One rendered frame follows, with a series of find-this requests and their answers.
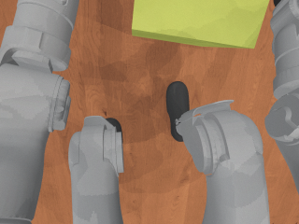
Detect carton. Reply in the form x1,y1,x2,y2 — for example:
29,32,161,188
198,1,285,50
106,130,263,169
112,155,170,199
132,0,270,49

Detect left robot forearm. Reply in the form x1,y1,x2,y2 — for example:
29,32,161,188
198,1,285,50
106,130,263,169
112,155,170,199
0,0,79,73

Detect right robot forearm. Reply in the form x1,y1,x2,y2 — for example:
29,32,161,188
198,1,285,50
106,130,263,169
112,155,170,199
270,0,299,99

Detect robot right upper arm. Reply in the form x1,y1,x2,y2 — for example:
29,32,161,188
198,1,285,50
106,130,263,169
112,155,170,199
264,91,299,195

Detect robot thigh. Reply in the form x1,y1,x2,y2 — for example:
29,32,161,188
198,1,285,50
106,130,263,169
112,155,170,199
189,110,270,224
70,124,124,224

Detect right robot thigh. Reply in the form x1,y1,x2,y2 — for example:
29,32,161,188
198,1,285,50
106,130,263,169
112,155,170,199
189,110,270,224

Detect left robot thigh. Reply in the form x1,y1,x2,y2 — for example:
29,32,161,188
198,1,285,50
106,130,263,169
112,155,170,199
70,124,124,224

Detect robot left upper arm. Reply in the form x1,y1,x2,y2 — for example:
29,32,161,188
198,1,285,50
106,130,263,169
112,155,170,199
0,63,71,224

